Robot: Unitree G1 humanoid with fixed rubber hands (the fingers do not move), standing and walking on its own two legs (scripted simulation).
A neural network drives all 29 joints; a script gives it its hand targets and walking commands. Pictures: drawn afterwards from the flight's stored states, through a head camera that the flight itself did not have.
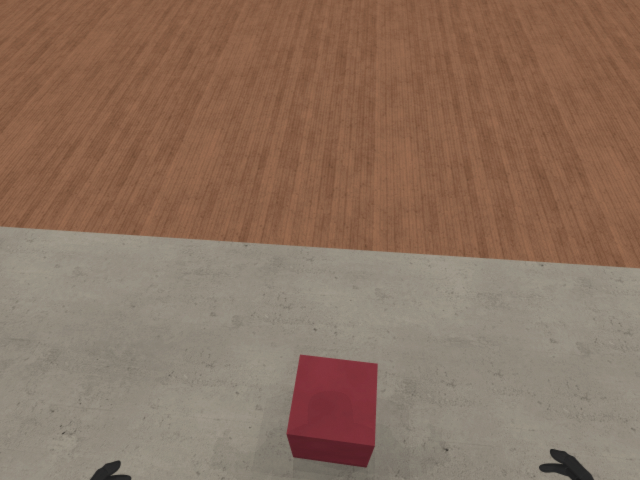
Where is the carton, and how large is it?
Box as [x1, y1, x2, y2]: [286, 355, 377, 467]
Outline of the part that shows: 300,355 286,433 293,456 366,467 374,446 377,364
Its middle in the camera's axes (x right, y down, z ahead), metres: +0.03 +0.48 +1.08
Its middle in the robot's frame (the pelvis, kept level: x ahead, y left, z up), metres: +0.39 -0.01 -0.66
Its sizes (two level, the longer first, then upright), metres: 0.210 0.200 0.250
